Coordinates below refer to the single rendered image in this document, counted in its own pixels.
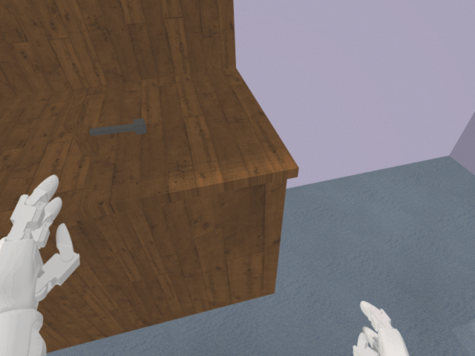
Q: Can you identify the robot left forearm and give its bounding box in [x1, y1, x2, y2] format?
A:
[0, 309, 47, 356]

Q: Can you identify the tap lever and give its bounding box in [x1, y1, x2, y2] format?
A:
[89, 119, 146, 136]

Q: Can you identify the left robot hand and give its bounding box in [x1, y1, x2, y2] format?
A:
[0, 175, 80, 313]

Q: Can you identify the right robot hand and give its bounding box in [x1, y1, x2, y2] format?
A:
[353, 301, 409, 356]

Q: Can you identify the counter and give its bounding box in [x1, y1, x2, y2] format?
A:
[0, 0, 299, 353]

